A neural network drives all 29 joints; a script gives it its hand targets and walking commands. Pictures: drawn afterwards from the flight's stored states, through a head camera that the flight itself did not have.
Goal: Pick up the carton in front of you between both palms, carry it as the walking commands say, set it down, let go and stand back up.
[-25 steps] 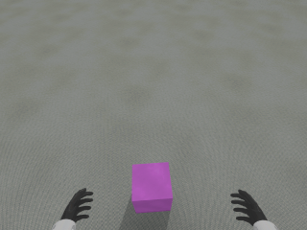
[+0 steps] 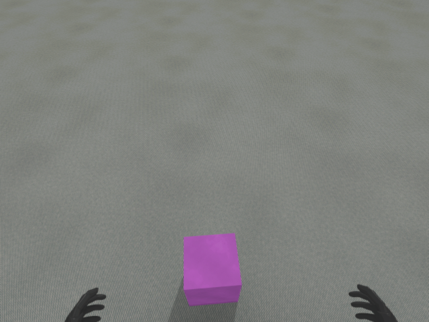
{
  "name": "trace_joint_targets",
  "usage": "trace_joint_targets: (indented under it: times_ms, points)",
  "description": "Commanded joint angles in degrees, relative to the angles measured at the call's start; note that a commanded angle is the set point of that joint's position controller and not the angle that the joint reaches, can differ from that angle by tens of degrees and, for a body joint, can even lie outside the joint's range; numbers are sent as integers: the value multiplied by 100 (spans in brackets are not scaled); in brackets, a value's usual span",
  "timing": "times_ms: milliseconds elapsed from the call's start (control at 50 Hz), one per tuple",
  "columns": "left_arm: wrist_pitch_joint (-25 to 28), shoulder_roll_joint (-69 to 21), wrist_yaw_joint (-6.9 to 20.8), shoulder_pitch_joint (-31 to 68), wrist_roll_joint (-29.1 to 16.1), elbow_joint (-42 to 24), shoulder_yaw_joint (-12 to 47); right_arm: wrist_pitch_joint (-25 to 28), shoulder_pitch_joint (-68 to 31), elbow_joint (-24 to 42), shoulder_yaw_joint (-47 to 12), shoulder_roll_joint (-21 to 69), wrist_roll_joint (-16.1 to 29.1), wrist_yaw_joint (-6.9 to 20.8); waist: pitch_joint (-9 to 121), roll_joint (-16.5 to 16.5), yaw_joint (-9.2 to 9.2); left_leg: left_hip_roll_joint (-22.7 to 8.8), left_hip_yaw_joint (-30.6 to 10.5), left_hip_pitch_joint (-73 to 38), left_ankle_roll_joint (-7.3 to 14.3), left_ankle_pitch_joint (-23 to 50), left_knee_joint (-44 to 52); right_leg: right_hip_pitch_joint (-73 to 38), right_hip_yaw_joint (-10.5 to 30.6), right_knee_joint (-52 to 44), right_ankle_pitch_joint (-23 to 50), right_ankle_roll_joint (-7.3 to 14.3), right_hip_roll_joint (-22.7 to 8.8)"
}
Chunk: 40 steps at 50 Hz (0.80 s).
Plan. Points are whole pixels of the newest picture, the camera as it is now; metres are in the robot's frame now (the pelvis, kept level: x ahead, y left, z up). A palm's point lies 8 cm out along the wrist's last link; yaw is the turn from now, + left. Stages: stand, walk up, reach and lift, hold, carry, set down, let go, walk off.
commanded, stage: stand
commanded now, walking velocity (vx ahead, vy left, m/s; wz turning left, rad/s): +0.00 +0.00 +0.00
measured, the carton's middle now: (211, 270) +0.42 +0.04 -0.65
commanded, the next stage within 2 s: none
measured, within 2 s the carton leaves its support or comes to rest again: neither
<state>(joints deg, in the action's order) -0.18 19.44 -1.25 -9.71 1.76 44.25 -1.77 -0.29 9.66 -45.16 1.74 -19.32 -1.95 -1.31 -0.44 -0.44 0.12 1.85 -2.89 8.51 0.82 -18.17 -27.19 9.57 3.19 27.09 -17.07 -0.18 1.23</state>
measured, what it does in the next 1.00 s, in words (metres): stands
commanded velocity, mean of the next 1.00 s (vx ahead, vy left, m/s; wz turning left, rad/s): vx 0.00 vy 0.00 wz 0.00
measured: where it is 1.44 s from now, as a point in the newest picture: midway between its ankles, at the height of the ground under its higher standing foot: outside the picture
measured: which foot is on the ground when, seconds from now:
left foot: down 0.00-1.00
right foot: down 0.00-1.00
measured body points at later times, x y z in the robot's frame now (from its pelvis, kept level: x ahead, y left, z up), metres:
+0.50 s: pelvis -0.02 +0.00 +0.01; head -0.02 +0.00 +0.46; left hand +0.10 +0.30 -0.10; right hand +0.10 -0.31 -0.10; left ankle -0.04 +0.11 -0.74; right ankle -0.03 -0.12 -0.74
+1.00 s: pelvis -0.03 +0.00 +0.01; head -0.03 +0.00 +0.46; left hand +0.07 +0.31 -0.11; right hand +0.08 -0.32 -0.10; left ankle -0.04 +0.11 -0.74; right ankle -0.03 -0.12 -0.74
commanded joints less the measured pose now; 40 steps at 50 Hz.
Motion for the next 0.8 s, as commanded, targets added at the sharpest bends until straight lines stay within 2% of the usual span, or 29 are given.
trace_joint_targets:
  times_ms: [0,420,780]
  points:
    - [84,846,-31,140,-6,-242,-203,81,-134,227,211,-917,10,-31,363,69,-2,-594,-394,-90,-49,2350,296,-261,323,-217,2070,72,-510]
    - [119,1019,-11,238,-40,405,-135,124,-269,-422,117,-1068,45,4,60,42,-15,-663,-514,-101,17,1518,781,-328,479,-679,1493,97,-615]
    - [147,1153,17,316,-67,874,-43,143,-347,-823,51,-1173,77,32,5,40,-27,-709,-558,-99,32,1244,971,-301,537,-879,1300,124,-663]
